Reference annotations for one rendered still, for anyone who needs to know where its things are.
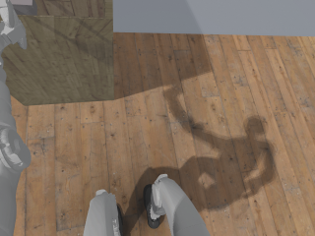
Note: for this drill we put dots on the left robot forearm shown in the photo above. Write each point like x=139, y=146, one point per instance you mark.
x=6, y=118

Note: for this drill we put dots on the right robot thigh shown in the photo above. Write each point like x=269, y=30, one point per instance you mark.
x=183, y=218

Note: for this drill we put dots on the handle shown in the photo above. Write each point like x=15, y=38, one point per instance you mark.
x=25, y=7

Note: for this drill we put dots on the cabinet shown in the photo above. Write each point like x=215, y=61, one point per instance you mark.
x=69, y=59

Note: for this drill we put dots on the left robot hand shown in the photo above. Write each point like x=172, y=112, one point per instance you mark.
x=12, y=29

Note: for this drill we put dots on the left robot upper arm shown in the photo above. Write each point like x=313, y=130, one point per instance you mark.
x=15, y=156

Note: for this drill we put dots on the right robot shin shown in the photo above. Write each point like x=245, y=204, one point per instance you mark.
x=156, y=211

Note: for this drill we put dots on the drawer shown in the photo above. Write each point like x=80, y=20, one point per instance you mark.
x=73, y=8

